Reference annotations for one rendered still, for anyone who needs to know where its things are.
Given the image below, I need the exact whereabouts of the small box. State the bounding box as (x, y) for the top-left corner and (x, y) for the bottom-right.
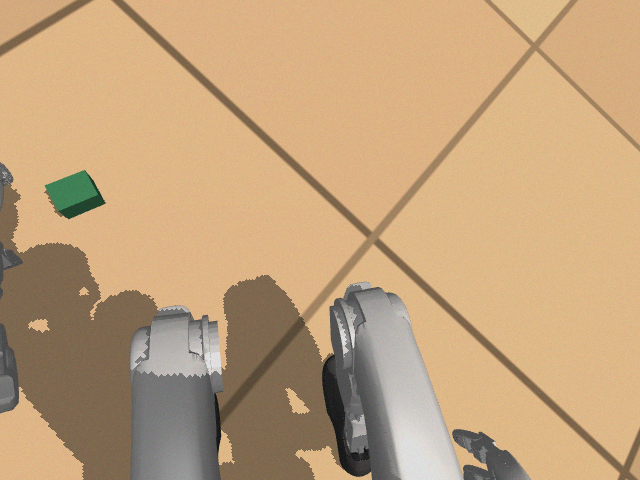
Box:
(45, 170), (106, 219)

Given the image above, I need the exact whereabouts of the right robot foot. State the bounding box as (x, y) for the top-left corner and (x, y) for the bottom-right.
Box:
(322, 355), (371, 477)

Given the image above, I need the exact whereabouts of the right robot hand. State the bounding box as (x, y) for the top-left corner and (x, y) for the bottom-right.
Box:
(452, 429), (531, 480)

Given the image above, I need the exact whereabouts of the left robot hand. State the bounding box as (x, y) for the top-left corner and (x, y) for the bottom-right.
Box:
(0, 162), (23, 270)

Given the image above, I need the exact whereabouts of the left robot arm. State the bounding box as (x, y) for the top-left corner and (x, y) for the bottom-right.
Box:
(0, 249), (19, 413)

